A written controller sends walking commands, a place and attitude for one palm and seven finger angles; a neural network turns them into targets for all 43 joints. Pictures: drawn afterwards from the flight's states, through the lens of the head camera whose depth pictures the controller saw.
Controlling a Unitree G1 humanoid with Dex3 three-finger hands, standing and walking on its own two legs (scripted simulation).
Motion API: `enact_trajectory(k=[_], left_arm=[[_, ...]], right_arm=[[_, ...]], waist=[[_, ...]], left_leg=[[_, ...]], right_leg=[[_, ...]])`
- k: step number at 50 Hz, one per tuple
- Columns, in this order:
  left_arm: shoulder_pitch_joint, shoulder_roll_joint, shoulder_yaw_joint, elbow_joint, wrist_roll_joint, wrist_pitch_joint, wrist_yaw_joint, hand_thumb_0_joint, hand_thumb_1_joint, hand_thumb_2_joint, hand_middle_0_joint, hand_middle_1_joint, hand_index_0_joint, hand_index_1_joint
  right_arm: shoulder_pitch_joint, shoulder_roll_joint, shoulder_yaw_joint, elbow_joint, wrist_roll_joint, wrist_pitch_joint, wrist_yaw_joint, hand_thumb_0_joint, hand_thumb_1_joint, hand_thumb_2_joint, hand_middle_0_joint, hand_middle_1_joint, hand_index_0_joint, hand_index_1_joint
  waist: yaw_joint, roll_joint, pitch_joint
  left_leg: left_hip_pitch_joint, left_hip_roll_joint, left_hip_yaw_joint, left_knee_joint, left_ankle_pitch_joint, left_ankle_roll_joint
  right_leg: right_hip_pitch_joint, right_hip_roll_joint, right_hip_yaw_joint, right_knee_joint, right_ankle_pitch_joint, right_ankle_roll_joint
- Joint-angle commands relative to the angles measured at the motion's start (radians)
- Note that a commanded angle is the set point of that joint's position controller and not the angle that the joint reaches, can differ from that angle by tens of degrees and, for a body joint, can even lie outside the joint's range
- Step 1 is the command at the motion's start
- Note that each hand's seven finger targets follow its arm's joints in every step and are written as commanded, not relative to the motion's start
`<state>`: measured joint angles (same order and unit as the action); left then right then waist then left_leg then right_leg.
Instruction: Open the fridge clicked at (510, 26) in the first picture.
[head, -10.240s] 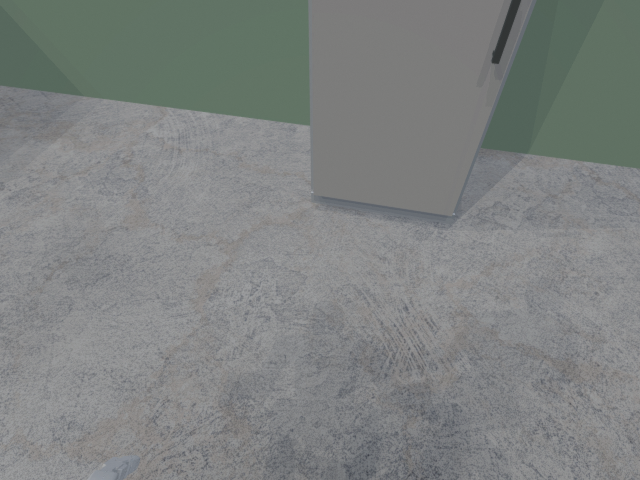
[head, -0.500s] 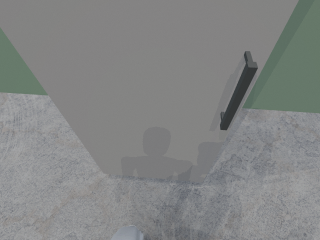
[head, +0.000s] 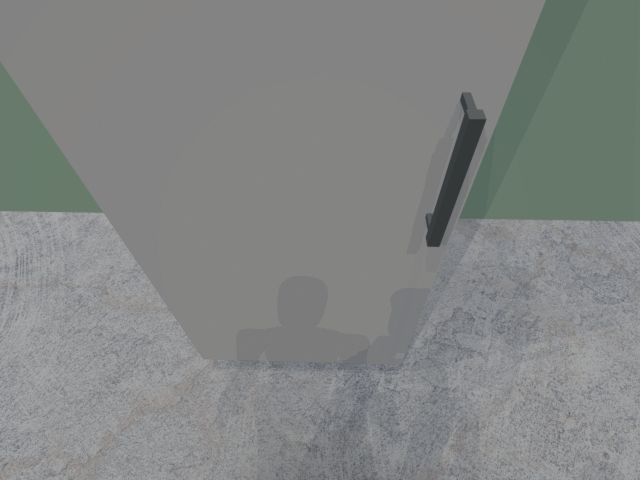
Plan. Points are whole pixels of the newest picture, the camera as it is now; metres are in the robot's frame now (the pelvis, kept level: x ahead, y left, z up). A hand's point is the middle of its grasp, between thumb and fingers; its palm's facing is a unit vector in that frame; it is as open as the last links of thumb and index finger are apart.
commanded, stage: come to a stop and stand still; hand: right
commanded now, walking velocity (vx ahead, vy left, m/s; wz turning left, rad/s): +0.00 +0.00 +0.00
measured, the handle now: (448, 179) +0.48 -0.16 +0.10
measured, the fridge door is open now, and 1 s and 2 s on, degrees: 0 0 0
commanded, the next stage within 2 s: look again from close up in 0.64 s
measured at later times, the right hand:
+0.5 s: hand out of the picture -0.01 -0.21 -0.17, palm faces +0.00 +0.99 -0.15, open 7.4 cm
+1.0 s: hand out of the picture +0.03 -0.23 -0.16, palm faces +0.01 +0.96 -0.28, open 7.4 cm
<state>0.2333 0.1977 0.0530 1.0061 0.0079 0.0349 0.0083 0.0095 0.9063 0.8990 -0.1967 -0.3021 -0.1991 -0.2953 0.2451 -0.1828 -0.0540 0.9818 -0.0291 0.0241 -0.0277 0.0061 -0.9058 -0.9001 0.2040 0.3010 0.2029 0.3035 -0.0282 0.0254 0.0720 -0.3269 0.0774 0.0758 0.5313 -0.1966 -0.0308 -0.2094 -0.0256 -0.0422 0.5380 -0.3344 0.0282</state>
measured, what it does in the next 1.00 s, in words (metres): stands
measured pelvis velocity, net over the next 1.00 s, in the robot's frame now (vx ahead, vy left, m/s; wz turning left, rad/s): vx -0.03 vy -0.02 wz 0.02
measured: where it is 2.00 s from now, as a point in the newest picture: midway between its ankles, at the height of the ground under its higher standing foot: outside the picture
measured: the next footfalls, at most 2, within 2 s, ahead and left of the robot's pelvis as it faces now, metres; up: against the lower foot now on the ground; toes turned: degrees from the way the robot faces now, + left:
none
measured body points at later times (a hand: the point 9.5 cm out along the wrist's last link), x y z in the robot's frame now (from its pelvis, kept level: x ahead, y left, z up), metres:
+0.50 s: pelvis -0.01 -0.04 +0.01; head +0.00 -0.06 +0.46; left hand -0.01 +0.18 -0.14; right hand -0.01 -0.26 -0.16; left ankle -0.01 +0.11 -0.73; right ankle -0.02 -0.12 -0.73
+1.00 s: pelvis -0.03 -0.02 +0.00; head -0.07 -0.02 +0.45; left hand +0.03 +0.24 -0.13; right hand +0.03 -0.28 -0.14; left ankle -0.01 +0.11 -0.73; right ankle -0.02 -0.12 -0.73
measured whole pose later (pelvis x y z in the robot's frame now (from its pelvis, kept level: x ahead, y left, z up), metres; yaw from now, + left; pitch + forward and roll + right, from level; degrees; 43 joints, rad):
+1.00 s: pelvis -0.03 -0.02 +0.00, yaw +1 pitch -5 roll +0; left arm 0.24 0.25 0.03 0.99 0.01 -0.01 0.02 0.01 0.90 0.90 -0.20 -0.30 -0.20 -0.30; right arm 0.27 -0.24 -0.01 0.99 -0.02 -0.01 -0.03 0.01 -0.90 -0.90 0.20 0.30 0.20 0.30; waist 0.00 -0.01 -0.01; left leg -0.21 0.05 0.06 0.53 -0.25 -0.02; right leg -0.18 0.00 -0.08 0.55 -0.30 -0.04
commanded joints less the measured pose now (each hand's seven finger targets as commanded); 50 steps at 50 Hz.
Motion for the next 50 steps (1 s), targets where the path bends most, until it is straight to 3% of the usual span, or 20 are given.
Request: enact_trajectory(k=[1,2,3,4,7,8,10,11,14,17,22,32,33,34,35,36,38,41,43,50], left_arm=[[0.046,0.158,0.015,-0.046,0.015,-0.027,0.014,0.000,0.900,0.900,-0.200,-0.300,-0.200,-0.300],[-0.014,0.132,0.006,-0.051,0.019,-0.027,0.016,0.000,0.900,0.900,-0.200,-0.300,-0.200,-0.300],[-0.029,0.118,0.001,-0.048,0.018,-0.035,0.019,0.000,0.900,0.900,-0.200,-0.300,-0.200,-0.300],[-0.022,0.107,-0.004,-0.044,0.018,-0.037,0.023,0.000,0.900,0.900,-0.200,-0.300,-0.200,-0.300],[0.006,0.095,-0.011,-0.019,0.010,-0.040,0.028,0.000,0.900,0.900,-0.200,-0.300,-0.200,-0.300],[0.014,0.087,-0.010,-0.011,0.006,-0.042,0.030,0.000,0.900,0.900,-0.200,-0.300,-0.200,-0.300],[0.057,0.064,-0.014,0.002,-0.001,-0.047,0.027,0.000,0.900,0.900,-0.200,-0.300,-0.200,-0.300],[0.059,0.062,-0.016,0.007,-0.002,-0.048,0.025,0.000,0.900,0.900,-0.200,-0.300,-0.200,-0.300],[0.062,0.068,-0.018,0.028,0.002,-0.046,0.023,0.000,0.900,0.900,-0.200,-0.300,-0.200,-0.300],[0.061,0.072,-0.022,0.045,0.004,-0.050,0.021,0.000,0.900,0.900,-0.200,-0.300,-0.200,-0.300],[0.065,0.070,-0.025,0.060,0.006,-0.051,0.020,0.000,0.900,0.900,-0.200,-0.300,-0.200,-0.300],[0.126,0.047,-0.027,0.094,0.003,-0.063,0.027,0.000,0.900,0.900,-0.200,-0.300,-0.200,-0.300],[0.062,0.173,-0.028,-0.024,0.006,-0.071,0.015,0.000,0.900,0.900,-0.200,-0.300,-0.200,-0.300],[0.095,0.168,0.001,-0.040,0.015,-0.100,0.024,0.000,0.900,0.900,-0.200,-0.300,-0.200,-0.300],[0.105,0.152,0.008,-0.023,0.013,-0.104,0.035,0.000,0.900,0.900,-0.200,-0.300,-0.200,-0.300],[0.122,0.143,0.000,-0.021,0.010,-0.100,0.039,0.000,0.900,0.900,-0.200,-0.300,-0.200,-0.300],[0.116,0.136,0.000,-0.037,0.009,-0.092,0.039,0.000,0.900,0.900,-0.200,-0.300,-0.200,-0.300],[0.093,0.154,0.012,-0.057,0.004,-0.079,0.036,0.000,0.900,0.900,-0.200,-0.300,-0.200,-0.300],[0.071,0.157,0.010,-0.061,0.006,-0.074,0.030,0.000,0.900,0.900,-0.200,-0.300,-0.200,-0.300],[-0.006,0.206,0.007,-0.078,0.006,-0.064,0.009,0.000,0.900,0.900,-0.200,-0.300,-0.200,-0.300]], right_arm=[[-0.017,-0.064,-0.010,-0.058,0.012,0.002,-0.001,0.000,-0.900,-0.900,0.200,0.300,0.200,0.300],[-0.016,-0.068,-0.007,-0.038,0.005,0.006,0.001,0.000,-0.900,-0.900,0.200,0.300,0.200,0.300],[-0.005,-0.063,-0.005,-0.023,-0.002,0.009,0.001,0.000,-0.900,-0.900,0.200,0.300,0.200,0.300],[0.005,-0.062,0.000,-0.007,-0.002,0.009,0.004,0.000,-0.900,-0.900,0.200,0.300,0.200,0.300],[0.066,-0.051,0.014,0.036,0.005,-0.006,0.005,0.000,-0.900,-0.900,0.200,0.300,0.200,0.300],[0.086,-0.061,0.017,0.051,0.004,-0.014,0.004,0.000,-0.900,-0.900,0.200,0.300,0.200,0.300],[0.084,-0.084,0.021,0.068,0.007,-0.025,-0.003,0.000,-0.900,-0.900,0.200,0.300,0.200,0.300],[0.083,-0.090,0.024,0.071,0.009,-0.024,-0.004,0.000,-0.900,-0.900,0.200,0.300,0.200,0.300],[0.063,-0.072,0.030,0.083,0.008,-0.026,-0.005,0.000,-0.900,-0.900,0.200,0.300,0.200,0.300],[0.065,-0.064,0.032,0.092,0.008,-0.022,-0.005,0.000,-0.900,-0.900,0.200,0.300,0.200,0.300],[0.084,-0.056,0.034,0.109,0.006,-0.019,-0.005,0.000,-0.900,-0.900,0.200,0.300,0.200,0.300],[0.104,-0.045,0.034,0.124,0.010,-0.028,-0.010,0.000,-0.900,-0.900,0.200,0.300,0.200,0.300],[0.064,-0.214,0.048,0.037,0.003,-0.055,-0.007,0.000,-0.900,-0.900,0.200,0.300,0.200,0.300],[0.091,-0.147,0.024,0.019,0.002,-0.055,-0.016,0.000,-0.900,-0.900,0.200,0.300,0.200,0.300],[0.092,-0.120,0.022,0.030,0.002,-0.055,-0.018,0.000,-0.900,-0.900,0.200,0.300,0.200,0.300],[0.106,-0.105,0.037,0.027,0.007,-0.053,-0.019,0.000,-0.900,-0.900,0.200,0.300,0.200,0.300],[0.120,-0.112,0.034,0.004,0.007,-0.055,-0.017,0.000,-0.900,-0.900,0.200,0.300,0.200,0.300],[0.097,-0.152,0.017,-0.021,0.006,-0.048,-0.017,0.000,-0.900,-0.900,0.200,0.300,0.200,0.300],[0.092,-0.161,0.019,-0.034,0.007,-0.049,-0.017,0.000,-0.900,-0.900,0.200,0.300,0.200,0.300],[0.017,-0.240,0.012,-0.071,0.008,-0.058,-0.008,0.000,-0.900,-0.900,0.200,0.300,0.200,0.300]], waist=[[0.020,-0.255,-0.041],[0.008,-0.204,-0.001],[0.001,-0.245,0.007],[0.002,-0.211,0.015],[-0.007,-0.138,-0.025],[-0.007,-0.088,-0.028],[0.020,-0.028,-0.058],[0.023,-0.061,-0.046],[0.029,0.038,-0.055],[0.026,-0.013,-0.016],[0.017,-0.057,0.035],[0.021,-0.041,-0.028],[0.040,-0.025,0.054],[0.033,-0.040,-0.120],[0.037,-0.075,-0.194],[0.037,-0.092,-0.212],[0.030,-0.065,-0.189],[0.036,-0.019,-0.063],[0.030,-0.016,-0.031],[0.038,0.017,0.019]], left_leg=[[-0.007,-0.012,-0.013,0.083,-0.210,-0.007],[0.055,-0.007,-0.021,0.132,-0.193,-0.006],[0.063,-0.002,-0.030,0.154,-0.181,-0.003],[0.056,-0.008,-0.033,0.152,-0.153,0.000],[0.096,-0.004,-0.034,-0.018,-0.055,0.000],[0.117,0.004,-0.057,-0.097,0.063,0.004],[0.165,0.060,-0.105,-0.130,0.203,0.024],[0.157,0.069,-0.101,-0.140,0.152,0.025],[0.145,0.048,-0.096,-0.140,0.123,0.024],[0.129,0.039,-0.091,-0.158,0.032,0.015],[0.144,0.034,-0.081,-0.154,0.023,0.012],[0.161,0.041,-0.078,-0.151,0.088,0.015],[0.153,0.014,-0.052,-0.101,0.101,0.042],[0.163,0.019,-0.057,-0.015,0.059,0.053],[0.150,0.012,-0.046,0.002,0.082,0.064],[0.139,0.009,-0.045,-0.008,0.068,0.061],[0.145,0.013,-0.055,-0.031,0.130,0.066],[0.140,0.031,-0.072,-0.032,0.182,0.073],[0.134,0.035,-0.089,-0.048,0.186,0.075],[0.074,0.055,-0.153,-0.159,-0.032,0.074]], right_leg=[[-0.070,-0.277,0.249,-0.319,0.091,-0.129],[-0.160,-0.248,0.207,-0.339,0.035,-0.137],[-0.158,-0.217,0.187,-0.340,0.087,-0.130],[-0.128,-0.198,0.165,-0.308,0.174,-0.126],[-0.022,-0.156,0.104,-0.206,0.343,-0.113],[0.004,-0.129,0.088,-0.164,0.378,-0.094],[0.010,-0.095,0.061,-0.143,0.325,-0.059],[0.006,-0.094,0.074,-0.177,0.260,-0.056],[0.036,-0.101,0.070,-0.188,0.254,-0.051],[0.006,-0.105,0.090,-0.246,0.149,-0.054],[-0.061,-0.108,0.114,-0.314,0.019,-0.053],[0.019,-0.104,0.087,-0.266,0.220,-0.053],[-0.026,-0.048,0.101,-0.249,0.352,-0.015],[0.030,-0.092,0.139,-0.150,0.486,-0.028],[0.089,-0.107,0.135,-0.124,0.603,-0.037],[0.125,-0.113,0.127,-0.107,0.635,-0.050],[0.086,-0.103,0.115,-0.064,0.586,-0.073],[-0.032,-0.079,0.091,-0.077,0.408,-0.076],[-0.052,-0.074,0.084,-0.083,0.353,-0.079],[-0.061,-0.063,0.083,-0.145,0.097,-0.071]])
